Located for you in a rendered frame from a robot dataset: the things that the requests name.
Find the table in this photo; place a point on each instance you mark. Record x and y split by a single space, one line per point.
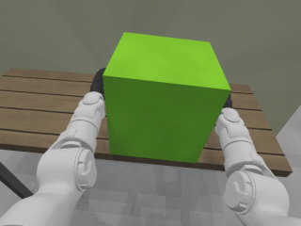
36 106

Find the left robot upper arm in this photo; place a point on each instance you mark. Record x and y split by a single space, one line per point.
63 176

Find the right robot upper arm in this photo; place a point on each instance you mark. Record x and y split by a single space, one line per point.
258 200

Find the robot left hand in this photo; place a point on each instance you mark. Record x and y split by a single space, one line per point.
97 83

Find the carton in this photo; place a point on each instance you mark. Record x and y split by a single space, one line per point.
163 97

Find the robot left forearm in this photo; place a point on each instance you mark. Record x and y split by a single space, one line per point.
84 125

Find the robot right hand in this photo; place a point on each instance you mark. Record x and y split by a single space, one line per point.
228 103

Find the robot right forearm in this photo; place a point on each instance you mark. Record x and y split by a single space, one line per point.
237 146

